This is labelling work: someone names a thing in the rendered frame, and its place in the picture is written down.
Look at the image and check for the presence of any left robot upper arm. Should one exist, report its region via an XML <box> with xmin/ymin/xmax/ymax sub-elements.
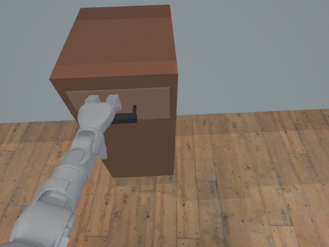
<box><xmin>0</xmin><ymin>200</ymin><xmax>77</xmax><ymax>247</ymax></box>

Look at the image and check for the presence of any handle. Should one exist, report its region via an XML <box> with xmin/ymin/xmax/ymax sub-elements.
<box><xmin>111</xmin><ymin>105</ymin><xmax>137</xmax><ymax>124</ymax></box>

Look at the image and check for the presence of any drawer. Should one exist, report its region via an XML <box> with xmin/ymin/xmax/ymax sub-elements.
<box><xmin>66</xmin><ymin>87</ymin><xmax>170</xmax><ymax>119</ymax></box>

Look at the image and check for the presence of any robot left forearm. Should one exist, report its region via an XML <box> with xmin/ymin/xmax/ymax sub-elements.
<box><xmin>9</xmin><ymin>127</ymin><xmax>104</xmax><ymax>242</ymax></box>

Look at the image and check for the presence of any robot left hand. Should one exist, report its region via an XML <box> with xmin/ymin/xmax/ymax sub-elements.
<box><xmin>78</xmin><ymin>95</ymin><xmax>121</xmax><ymax>160</ymax></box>

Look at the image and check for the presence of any cabinet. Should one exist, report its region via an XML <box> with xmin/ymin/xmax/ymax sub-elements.
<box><xmin>49</xmin><ymin>5</ymin><xmax>178</xmax><ymax>178</ymax></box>

